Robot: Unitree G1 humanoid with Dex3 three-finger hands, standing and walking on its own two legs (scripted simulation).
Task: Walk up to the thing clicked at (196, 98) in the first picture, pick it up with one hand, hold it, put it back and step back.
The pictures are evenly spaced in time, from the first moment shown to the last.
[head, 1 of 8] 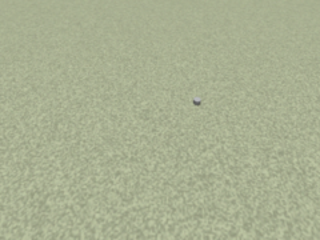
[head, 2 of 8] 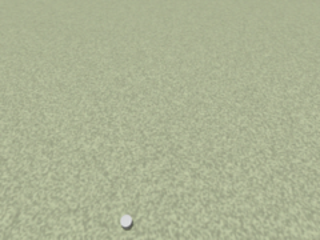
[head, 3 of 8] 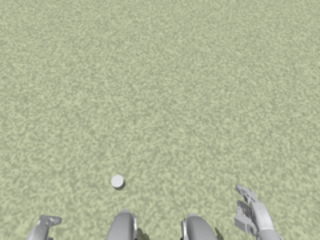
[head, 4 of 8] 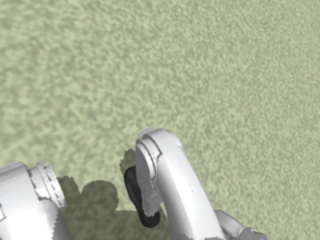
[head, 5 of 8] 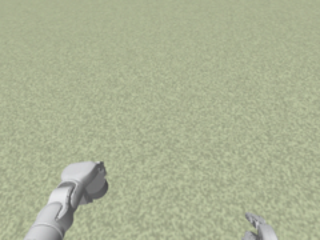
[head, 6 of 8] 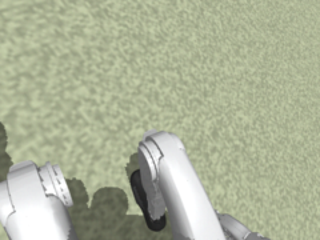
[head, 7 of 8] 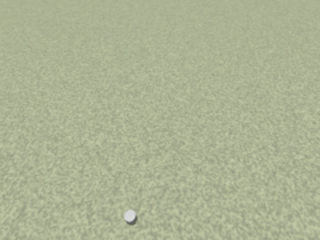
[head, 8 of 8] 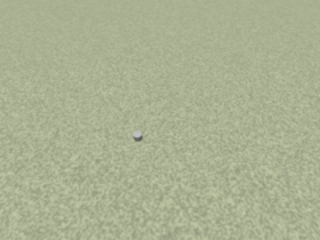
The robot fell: no
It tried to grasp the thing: yes
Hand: left
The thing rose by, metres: 0.70
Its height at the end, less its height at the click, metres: +0.00
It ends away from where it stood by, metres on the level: 0.01
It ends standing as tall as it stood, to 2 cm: yes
